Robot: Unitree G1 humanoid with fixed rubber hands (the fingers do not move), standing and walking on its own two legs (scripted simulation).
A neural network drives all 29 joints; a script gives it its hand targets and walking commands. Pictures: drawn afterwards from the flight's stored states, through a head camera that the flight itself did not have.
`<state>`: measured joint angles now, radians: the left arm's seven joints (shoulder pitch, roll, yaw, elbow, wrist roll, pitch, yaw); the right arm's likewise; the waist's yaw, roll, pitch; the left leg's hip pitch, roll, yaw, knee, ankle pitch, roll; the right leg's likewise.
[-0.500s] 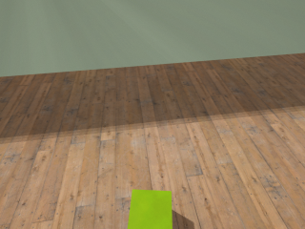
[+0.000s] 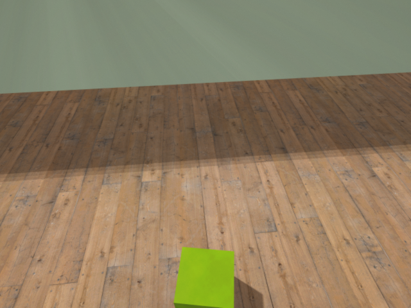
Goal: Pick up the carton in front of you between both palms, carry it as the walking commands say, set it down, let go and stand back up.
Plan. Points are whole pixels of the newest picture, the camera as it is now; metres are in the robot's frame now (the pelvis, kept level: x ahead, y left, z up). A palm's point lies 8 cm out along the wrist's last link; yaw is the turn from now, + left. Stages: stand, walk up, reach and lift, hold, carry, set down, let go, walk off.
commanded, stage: stand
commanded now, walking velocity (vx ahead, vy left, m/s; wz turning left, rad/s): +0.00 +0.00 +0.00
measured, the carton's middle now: (205, 285) +0.37 +0.03 -0.63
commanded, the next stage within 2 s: none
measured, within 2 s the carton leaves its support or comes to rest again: neither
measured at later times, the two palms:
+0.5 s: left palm out of the picture -0.04 +0.24 -0.13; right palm out of the picture +0.00 -0.25 -0.13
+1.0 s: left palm out of the picture -0.09 +0.20 -0.13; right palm out of the picture -0.04 -0.24 -0.13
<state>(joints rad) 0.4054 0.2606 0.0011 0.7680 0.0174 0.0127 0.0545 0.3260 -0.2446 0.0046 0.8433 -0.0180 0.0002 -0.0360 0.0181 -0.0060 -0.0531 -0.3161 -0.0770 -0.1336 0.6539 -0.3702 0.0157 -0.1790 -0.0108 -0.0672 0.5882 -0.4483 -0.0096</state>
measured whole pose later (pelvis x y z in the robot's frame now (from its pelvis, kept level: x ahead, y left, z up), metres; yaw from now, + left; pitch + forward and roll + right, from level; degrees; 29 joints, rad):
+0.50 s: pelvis -0.02 -0.01 +0.01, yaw +1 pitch +0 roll +0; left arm 0.42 0.22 -0.01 0.93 0.02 0.01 0.05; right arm 0.33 -0.20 0.02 0.98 -0.01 0.01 -0.04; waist 0.02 -0.01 -0.01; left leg -0.27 -0.07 -0.16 0.59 -0.31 0.00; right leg -0.12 0.00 -0.09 0.52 -0.40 -0.02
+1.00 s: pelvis -0.03 -0.02 +0.01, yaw +1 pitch -1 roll +0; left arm 0.40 0.17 -0.01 1.07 0.02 0.01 0.05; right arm 0.33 -0.15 0.03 1.10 -0.01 0.02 -0.05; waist 0.01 -0.01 0.01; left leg -0.25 -0.05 -0.17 0.54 -0.27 -0.02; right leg -0.11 0.01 -0.10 0.49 -0.36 -0.04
